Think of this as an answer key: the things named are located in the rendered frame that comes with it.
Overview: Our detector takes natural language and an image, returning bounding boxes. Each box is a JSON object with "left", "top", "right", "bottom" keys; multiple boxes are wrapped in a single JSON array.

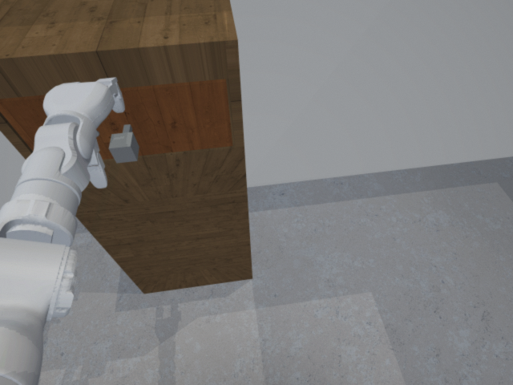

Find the robot left hand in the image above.
[{"left": 43, "top": 77, "right": 125, "bottom": 188}]

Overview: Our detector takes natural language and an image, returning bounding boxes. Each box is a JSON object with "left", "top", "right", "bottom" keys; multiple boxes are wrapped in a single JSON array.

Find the handle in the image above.
[{"left": 109, "top": 124, "right": 139, "bottom": 163}]

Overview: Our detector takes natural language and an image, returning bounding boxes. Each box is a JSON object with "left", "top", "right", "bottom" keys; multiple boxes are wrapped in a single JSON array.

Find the left robot forearm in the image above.
[{"left": 0, "top": 110, "right": 97, "bottom": 247}]

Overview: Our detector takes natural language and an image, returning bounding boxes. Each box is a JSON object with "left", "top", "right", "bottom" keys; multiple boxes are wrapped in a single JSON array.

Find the cabinet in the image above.
[{"left": 0, "top": 0, "right": 252, "bottom": 294}]

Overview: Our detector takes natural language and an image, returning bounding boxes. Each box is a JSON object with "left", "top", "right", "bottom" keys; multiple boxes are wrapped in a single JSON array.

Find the drawer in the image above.
[{"left": 0, "top": 79, "right": 232, "bottom": 160}]

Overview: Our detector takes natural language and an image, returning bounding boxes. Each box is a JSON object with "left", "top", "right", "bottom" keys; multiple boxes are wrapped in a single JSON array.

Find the robot left upper arm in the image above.
[{"left": 0, "top": 237, "right": 79, "bottom": 385}]

